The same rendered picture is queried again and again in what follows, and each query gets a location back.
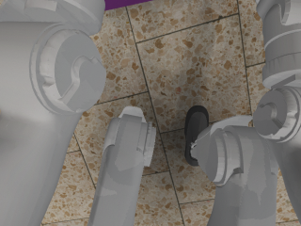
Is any right robot upper arm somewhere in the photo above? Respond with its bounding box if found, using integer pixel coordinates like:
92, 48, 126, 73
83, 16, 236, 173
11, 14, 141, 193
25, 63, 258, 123
252, 86, 301, 225

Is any right robot foot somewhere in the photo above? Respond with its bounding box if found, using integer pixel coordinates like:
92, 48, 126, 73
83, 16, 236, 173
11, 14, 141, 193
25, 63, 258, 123
184, 105, 209, 167

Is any left robot upper arm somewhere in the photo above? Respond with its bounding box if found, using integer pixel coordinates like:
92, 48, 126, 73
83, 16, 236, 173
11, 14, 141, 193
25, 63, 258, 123
0, 21, 106, 226

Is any robot left forearm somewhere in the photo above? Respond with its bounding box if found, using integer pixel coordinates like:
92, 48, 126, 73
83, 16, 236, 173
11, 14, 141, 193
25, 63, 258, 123
0, 0, 105, 36

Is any carton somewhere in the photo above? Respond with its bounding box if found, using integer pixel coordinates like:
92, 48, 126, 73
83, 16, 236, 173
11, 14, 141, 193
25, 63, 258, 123
104, 0, 153, 11

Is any robot right forearm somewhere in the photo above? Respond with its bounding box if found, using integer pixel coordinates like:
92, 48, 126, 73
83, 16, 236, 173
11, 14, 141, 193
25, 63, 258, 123
255, 0, 301, 89

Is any robot right thigh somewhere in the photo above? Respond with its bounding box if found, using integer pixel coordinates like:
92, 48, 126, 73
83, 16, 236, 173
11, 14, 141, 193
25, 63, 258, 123
204, 125, 277, 226

